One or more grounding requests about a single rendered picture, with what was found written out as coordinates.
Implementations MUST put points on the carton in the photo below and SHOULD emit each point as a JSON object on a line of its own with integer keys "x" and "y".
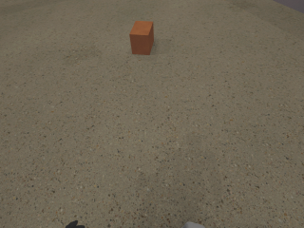
{"x": 142, "y": 37}

